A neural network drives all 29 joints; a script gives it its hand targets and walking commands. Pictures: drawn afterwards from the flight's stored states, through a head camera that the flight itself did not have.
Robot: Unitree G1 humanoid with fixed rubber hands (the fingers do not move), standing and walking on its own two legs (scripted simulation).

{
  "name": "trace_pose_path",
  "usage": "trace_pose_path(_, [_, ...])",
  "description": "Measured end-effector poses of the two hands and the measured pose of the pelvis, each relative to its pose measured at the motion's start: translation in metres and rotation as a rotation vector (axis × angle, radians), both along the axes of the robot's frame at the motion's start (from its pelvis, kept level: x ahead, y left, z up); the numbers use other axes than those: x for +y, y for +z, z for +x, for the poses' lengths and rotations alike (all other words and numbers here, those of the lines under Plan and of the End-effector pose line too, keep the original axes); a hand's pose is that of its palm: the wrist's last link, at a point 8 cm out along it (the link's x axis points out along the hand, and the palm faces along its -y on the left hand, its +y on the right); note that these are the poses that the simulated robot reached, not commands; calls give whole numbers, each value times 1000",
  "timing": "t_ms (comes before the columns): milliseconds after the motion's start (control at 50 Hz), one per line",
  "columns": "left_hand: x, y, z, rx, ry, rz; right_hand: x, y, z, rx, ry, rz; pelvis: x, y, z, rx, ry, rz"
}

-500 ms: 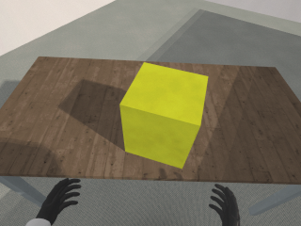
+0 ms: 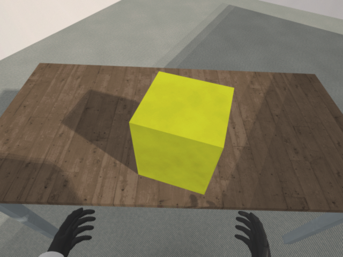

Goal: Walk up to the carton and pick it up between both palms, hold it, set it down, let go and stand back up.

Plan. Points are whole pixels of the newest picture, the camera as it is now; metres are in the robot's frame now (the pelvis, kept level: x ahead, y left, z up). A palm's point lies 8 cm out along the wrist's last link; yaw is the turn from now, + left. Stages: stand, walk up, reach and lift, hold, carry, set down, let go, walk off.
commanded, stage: set down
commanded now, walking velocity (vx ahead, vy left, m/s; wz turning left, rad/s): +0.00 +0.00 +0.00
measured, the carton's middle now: (182, 134) +0.45 -0.02 -0.01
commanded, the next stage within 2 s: let go in 0.58 s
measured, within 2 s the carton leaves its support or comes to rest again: neither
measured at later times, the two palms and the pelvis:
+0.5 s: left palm out of the picture +0.15 +0.24 -0.06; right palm out of the picture +0.14 -0.19 -0.07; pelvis -0.01 +0.00 +0.00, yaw +0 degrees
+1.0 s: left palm out of the picture +0.15 +0.23 -0.07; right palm out of the picture +0.15 -0.20 -0.08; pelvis +0.00 +0.00 +0.00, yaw +0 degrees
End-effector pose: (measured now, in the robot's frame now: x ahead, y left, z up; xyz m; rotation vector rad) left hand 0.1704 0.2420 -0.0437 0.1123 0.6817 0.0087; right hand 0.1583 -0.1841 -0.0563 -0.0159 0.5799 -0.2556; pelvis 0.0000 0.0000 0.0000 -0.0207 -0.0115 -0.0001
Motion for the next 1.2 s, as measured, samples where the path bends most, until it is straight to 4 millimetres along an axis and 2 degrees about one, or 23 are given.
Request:
trace_pose_path(120, [-1, -4, -2, 18, -10, 17, -4, 2, 2, -21, 15, -15, -1, 1, 3, 4, 0, 1])
trace_pose_path(440, [-5, -14, -18, 83, 28, 36, -8, -12, -15, 57, 90, -17, -1, 2, -4, -7, 0, 1])
trace_pose_path(620, [-3, -23, -23, 136, 50, 42, -6, -14, -9, 80, 126, -31, -2, 2, -5, -9, 0, 2])
trace_pose_path(800, [-6, -23, -19, 132, 61, 61, -8, -22, -7, 115, 160, -23, -2, 2, -2, -5, 0, 2])
trace_pose_path(880, [-11, -24, -19, 144, 64, 58, -13, -27, -11, 141, 166, -23, -2, 2, -1, -4, 0, 2])
trace_pose_path(1120, [-17, -24, -18, 136, 54, 65, -25, -26, -13, 152, 184, -52, -5, 3, -1, -5, 1, 5])
trace_pose_path(1200, [-3, -20, -16, 87, 22, 148, -46, -35, -23, 273, 186, -104, -6, 2, 2, -3, 1, 7])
